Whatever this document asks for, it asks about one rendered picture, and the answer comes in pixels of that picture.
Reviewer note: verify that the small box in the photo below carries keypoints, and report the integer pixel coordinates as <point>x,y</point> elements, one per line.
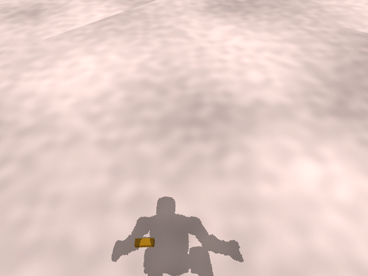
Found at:
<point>144,242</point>

